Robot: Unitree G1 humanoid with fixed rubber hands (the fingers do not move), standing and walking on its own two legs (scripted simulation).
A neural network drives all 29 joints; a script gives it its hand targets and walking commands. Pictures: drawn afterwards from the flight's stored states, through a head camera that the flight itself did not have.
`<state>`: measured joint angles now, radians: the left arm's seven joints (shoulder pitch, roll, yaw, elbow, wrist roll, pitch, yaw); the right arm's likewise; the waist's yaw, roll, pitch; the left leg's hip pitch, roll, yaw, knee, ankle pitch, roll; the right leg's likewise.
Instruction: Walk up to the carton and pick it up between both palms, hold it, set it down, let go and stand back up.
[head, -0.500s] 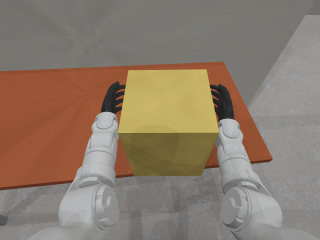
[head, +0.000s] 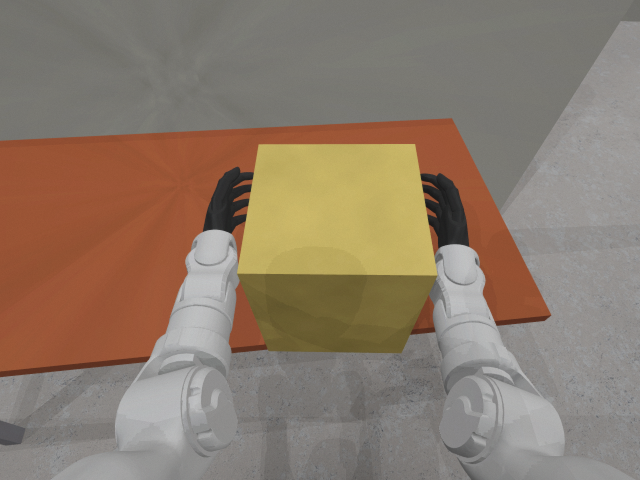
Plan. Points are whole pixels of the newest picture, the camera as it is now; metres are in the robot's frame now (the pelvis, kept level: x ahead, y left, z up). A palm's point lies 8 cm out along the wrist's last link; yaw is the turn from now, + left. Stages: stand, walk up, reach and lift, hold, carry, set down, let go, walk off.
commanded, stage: set down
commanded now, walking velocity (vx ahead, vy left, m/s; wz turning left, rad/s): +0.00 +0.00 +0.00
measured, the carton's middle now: (335, 256) +0.40 -0.02 +0.00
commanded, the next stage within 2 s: none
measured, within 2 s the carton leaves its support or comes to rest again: neither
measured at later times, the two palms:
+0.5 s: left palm (229, 228) +0.41 +0.12 +0.05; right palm (454, 240) +0.38 -0.18 +0.05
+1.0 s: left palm (230, 229) +0.41 +0.12 +0.05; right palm (454, 242) +0.38 -0.18 +0.05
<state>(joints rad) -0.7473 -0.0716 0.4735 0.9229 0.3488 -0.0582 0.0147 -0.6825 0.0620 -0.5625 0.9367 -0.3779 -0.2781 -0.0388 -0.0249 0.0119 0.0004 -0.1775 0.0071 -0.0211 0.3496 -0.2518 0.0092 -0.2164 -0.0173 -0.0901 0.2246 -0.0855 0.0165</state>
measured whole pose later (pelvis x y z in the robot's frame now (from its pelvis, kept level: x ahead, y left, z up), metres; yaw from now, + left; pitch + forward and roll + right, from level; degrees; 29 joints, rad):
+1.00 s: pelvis +0.00 +0.00 +0.00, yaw -1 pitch +5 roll -1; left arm -0.75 -0.12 0.59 0.87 0.43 -0.16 -0.03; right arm -0.68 0.09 -0.59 0.87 -0.41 -0.28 -0.02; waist -0.01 -0.01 0.05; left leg -0.18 0.01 0.00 0.33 -0.24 0.01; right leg -0.24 -0.01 -0.07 0.24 -0.09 0.01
